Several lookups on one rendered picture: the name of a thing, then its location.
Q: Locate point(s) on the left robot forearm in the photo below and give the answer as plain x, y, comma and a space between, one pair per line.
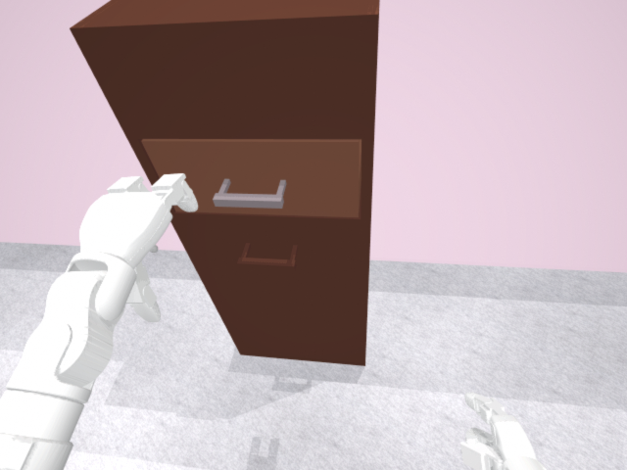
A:
61, 361

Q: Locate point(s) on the drawer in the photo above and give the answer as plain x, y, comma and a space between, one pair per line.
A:
323, 176

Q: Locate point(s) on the left robot hand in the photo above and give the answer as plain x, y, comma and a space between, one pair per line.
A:
129, 222

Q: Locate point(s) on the handle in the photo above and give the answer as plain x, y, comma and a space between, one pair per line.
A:
224, 199
267, 264

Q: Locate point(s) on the right robot hand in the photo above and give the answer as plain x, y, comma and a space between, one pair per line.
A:
483, 451

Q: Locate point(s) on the cabinet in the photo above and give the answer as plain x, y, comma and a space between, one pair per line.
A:
255, 69

